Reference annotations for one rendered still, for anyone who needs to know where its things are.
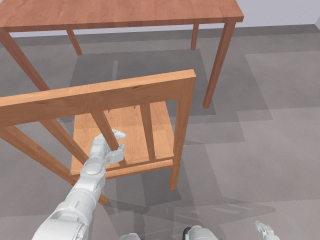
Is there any table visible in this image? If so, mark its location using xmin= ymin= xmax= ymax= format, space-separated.
xmin=0 ymin=0 xmax=245 ymax=109

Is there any robot right shin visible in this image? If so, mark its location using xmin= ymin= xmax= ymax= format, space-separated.
xmin=188 ymin=225 xmax=201 ymax=232

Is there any left robot forearm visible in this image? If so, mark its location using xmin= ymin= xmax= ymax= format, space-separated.
xmin=32 ymin=157 xmax=106 ymax=240

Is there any left robot upper arm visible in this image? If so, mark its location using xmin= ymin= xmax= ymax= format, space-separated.
xmin=34 ymin=218 xmax=89 ymax=240

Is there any robot right hand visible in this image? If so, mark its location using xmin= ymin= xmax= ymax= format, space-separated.
xmin=253 ymin=221 xmax=280 ymax=240

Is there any robot left hand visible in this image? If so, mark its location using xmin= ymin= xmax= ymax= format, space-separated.
xmin=88 ymin=129 xmax=126 ymax=165

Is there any robot right thigh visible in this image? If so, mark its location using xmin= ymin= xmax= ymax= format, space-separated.
xmin=185 ymin=227 xmax=218 ymax=240

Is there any chair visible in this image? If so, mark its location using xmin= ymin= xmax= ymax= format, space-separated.
xmin=0 ymin=69 xmax=196 ymax=205

